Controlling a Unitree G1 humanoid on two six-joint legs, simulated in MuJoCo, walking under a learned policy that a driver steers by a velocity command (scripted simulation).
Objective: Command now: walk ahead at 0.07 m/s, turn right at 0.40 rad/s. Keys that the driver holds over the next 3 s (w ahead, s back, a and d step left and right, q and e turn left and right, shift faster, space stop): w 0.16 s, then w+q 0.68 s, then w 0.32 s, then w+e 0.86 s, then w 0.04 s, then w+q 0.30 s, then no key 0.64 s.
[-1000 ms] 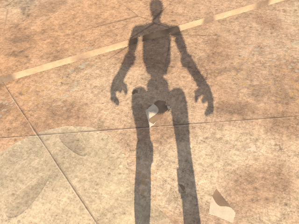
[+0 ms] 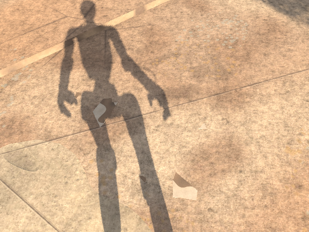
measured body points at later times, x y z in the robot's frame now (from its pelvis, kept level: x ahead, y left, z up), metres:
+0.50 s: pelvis +0.12 +0.06 +0.00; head +0.14 +0.08 +0.45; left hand +0.24 +0.32 -0.12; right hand +0.12 -0.21 -0.12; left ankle +0.05 +0.12 -0.75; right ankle +0.17 -0.10 -0.68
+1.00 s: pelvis +0.39 +0.05 +0.00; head +0.42 +0.05 +0.45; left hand +0.35 +0.32 -0.12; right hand +0.59 -0.17 -0.13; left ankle +0.38 +0.19 -0.67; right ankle +0.40 -0.03 -0.75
